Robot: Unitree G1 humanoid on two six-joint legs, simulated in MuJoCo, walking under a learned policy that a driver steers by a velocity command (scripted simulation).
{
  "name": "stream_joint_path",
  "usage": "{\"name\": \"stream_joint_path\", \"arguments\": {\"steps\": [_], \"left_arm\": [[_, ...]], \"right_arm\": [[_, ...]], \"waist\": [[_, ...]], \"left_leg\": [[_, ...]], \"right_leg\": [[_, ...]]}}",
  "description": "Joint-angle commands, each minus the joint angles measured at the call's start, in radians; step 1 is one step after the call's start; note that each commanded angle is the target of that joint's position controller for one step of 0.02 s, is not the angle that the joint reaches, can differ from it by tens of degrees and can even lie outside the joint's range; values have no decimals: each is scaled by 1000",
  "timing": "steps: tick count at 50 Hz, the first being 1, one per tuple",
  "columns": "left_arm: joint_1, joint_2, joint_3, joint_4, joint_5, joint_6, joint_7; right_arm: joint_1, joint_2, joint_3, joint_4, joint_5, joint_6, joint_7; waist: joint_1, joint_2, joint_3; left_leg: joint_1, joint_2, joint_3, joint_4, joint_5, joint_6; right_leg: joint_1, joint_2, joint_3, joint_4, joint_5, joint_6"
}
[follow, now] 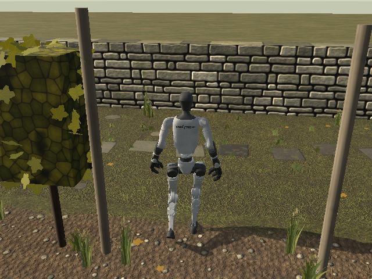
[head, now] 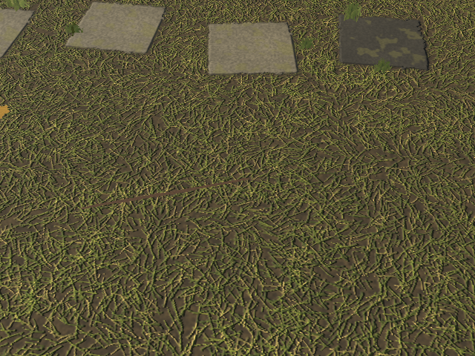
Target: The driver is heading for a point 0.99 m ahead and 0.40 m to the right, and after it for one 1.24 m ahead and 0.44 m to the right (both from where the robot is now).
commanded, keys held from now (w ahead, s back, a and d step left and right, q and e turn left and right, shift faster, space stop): w+e+shift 0.96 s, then w+q+shift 0.04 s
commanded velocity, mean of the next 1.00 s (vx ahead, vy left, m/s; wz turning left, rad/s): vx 0.99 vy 0.00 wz -0.87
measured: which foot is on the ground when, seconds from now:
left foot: up 0.00-0.30, down 0.32-0.76, up 0.78-1.00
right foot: down 0.00-0.34, up 0.36-0.76, down 0.78-1.00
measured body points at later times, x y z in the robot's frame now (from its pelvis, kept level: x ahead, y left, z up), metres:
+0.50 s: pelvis +0.45 -0.01 +0.02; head +0.48 -0.02 +0.46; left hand +0.68 +0.22 -0.09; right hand +0.42 -0.31 -0.09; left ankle +0.49 +0.11 -0.72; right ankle +0.36 -0.08 -0.62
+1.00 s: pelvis +0.83 -0.27 +0.01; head +0.85 -0.28 +0.46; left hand +1.05 -0.07 -0.12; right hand +0.79 -0.58 -0.06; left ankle +1.05 -0.22 -0.65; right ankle +0.78 -0.23 -0.72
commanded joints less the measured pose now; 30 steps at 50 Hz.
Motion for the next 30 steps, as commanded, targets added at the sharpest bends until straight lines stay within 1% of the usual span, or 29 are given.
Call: {"name": "stream_joint_path", "arguments": {"steps": [1, 2, 3, 4, 5, 6, 7, 8, 9, 10, 12, 13, 14, 15, 16, 17, 18, 19, 20, 21, 22, 23, 24, 25, 26, 27, 28, 29, 30], "left_arm": [[130, 106, 34, 19, -8, -13, 12], [131, 93, 30, 23, -12, -20, 14], [142, 95, 31, 30, -21, -28, 15], [148, 104, 33, 30, -25, -35, 17], [154, 112, 36, 25, -26, -41, 18], [153, 118, 40, 20, -24, -46, 17], [151, 129, 47, 14, -24, -50, 15], [158, 146, 55, 12, -27, -54, 12], [173, 160, 62, 13, -34, -57, 9], [190, 170, 66, 15, -40, -59, 8], [217, 180, 71, 22, -41, -53, 13], [223, 188, 73, 24, -39, -47, 20], [225, 209, 77, 25, -33, -43, 24], [215, 237, 82, 26, -25, -40, 21], [179, 218, 77, 18, -21, -46, 15], [174, 68, 41, -18, -33, -57, 20], [265, 16, 17, -86, -70, -51, 19], [183, 87, 20, -51, -42, -30, 27], [108, 101, 23, -51, -24, -21, 17], [78, 88, 23, -55, -14, -11, 6], [39, 71, 22, -74, 4, 2, -7], [33, 58, 19, -82, 8, 20, -19], [-7, 46, 14, -100, 3, 35, -31], [-40, 31, 10, -125, 2, 47, -37], [-69, 25, 2, -144, 4, 53, -45], [-102, 26, -3, -166, 2, 55, -52], [-131, 29, -7, -186, 0, 54, -58], [-181, 32, -13, -212, 1, 50, -63], [-219, 39, -18, -224, 1, 49, -68]], "right_arm": [[-66, -82, -7, -146, -29, -18, 9], [-77, -76, -4, -154, -38, -1, 13], [-110, -71, -1, -174, -42, 15, 16], [-170, -69, 3, -200, -40, 24, 17], [-247, -73, 8, -236, -33, 26, 20], [-312, -71, 14, -262, -23, 25, 24], [-359, -66, 21, -276, -16, 22, 31], [-391, -59, 26, -286, -8, 20, 36], [-410, -57, 27, -291, 1, 19, 39], [-420, -66, 24, -295, 6, 19, 36], [-430, -96, 15, -303, 6, 19, 25], [-407, -112, 7, -299, 4, 18, 18], [-336, -142, -7, -281, 4, 15, 6], [-192, -176, -26, -245, 5, 11, -10], [1, -222, -48, -208, -4, 6, -33], [196, -305, -74, -185, -39, 2, -57], [97, -350, -83, -191, -40, 11, -44], [-23, -235, -73, -218, -34, 17, -35], [-74, -153, -55, -218, -27, 18, -30], [-81, -119, -47, -197, -32, 17, -25], [-54, -104, -40, -167, -27, 11, -27], [-43, -90, -35, -137, -17, 3, -22], [-28, -77, -33, -118, -2, -6, -16], [-24, -67, -29, -98, 13, -14, -15], [-21, -66, -30, -93, 14, -20, -7], [-40, -70, -30, -89, 12, -27, -5], [-55, -77, -32, -87, 11, -32, -5], [-52, -87, -34, -83, 9, -37, -10], [-46, -98, -37, -74, 8, -38, -12]], "waist": [[-2, -43, -35], [-17, -52, -9], [-24, -54, 26], [-19, -49, 63], [-8, -45, 96], [2, -44, 118], [13, -48, 120], [28, -52, 109], [43, -50, 88], [53, -54, 71], [65, -58, 42], [55, -59, 15], [24, -58, -45], [-52, -38, -145], [-152, -33, -239], [-200, 153, -390], [-68, 448, -478], [-62, 224, -304], [-64, 95, -183], [-48, 31, -135], [-37, 46, -89], [-14, 78, -58], [-12, 82, -23], [2, 81, 0], [8, 73, 4], [24, 70, 18], [38, 70, 36], [38, 60, 60], [38, 33, 82]], "left_leg": [[-394, 81, -59, 6, 25, -21], [-383, 91, -56, -38, -12, -42], [-396, 98, -44, -83, -29, -65], [-415, 109, -27, -146, 5, -87], [-414, 110, -7, -243, 71, -109], [-378, 100, 6, -350, 158, -124], [-313, 83, 16, -459, 247, -132], [-240, 62, 27, -545, 327, -134], [-171, 45, 33, -591, 403, -130], [-135, 34, 30, -623, 447, -124], [-121, 19, 16, -690, 417, -111], [-91, 4, 13, -721, 357, -105], [-7, -26, 18, -727, 254, -93], [160, -48, 42, -728, 161, -82], [407, 30, -6, -690, 81, -64], [666, 303, -333, -740, -357, -19], [692, 492, -864, -997, -551, 55], [552, 425, -764, -1002, -612, 56], [423, 380, -557, -978, -417, 46], [331, 345, -423, -981, -214, 38], [272, 311, -308, -990, -96, 29], [232, 288, -227, -1006, -29, 17], [215, 272, -156, -1025, 46, 0], [205, 277, -92, -1042, 115, -9], [191, 267, -30, -1057, 189, -14], [166, 256, 38, -1077, 246, -17], [143, 241, 98, -1093, 291, -23], [131, 232, 149, -1112, 344, -26], [130, 212, 204, -1136, 388, -31]], "right_leg": [[283, -249, 531, -386, -229, -192], [219, -227, 506, -412, -240, -204], [161, -220, 491, -441, -242, -217], [110, -214, 475, -478, -230, -225], [57, -200, 457, -514, -196, -225], [13, -175, 431, -530, -144, -213], [-17, -146, 399, -531, -81, -189], [-28, -131, 379, -530, -13, -166], [-20, -137, 380, -532, 53, -150], [20, -152, 391, -522, 134, -138], [165, -170, 409, -448, 288, -110], [234, -175, 414, -380, 393, -93], [287, -171, 407, -254, 570, -74], [284, -140, 379, -47, 667, -53], [139, -92, 358, 220, 571, -34], [-88, -7, 276, 605, 114, -26], [-295, 28, 194, 808, -280, -19], [-376, -67, 176, 845, -166, -33], [-376, -109, 155, 795, -92, -27], [-343, -138, 150, 753, -73, -15], [-339, -160, 148, 732, -75, -7], [-330, -177, 147, 712, -64, 3], [-353, -192, 138, 707, -51, 3], [-388, -196, 133, 697, -25, 5], [-393, -203, 115, 682, 12, 6], [-391, -202, 103, 647, 64, 7], [-380, -204, 92, 587, 122, 6], [-370, -200, 64, 511, 156, 1], [-340, -188, 23, 420, 187, -9]]}}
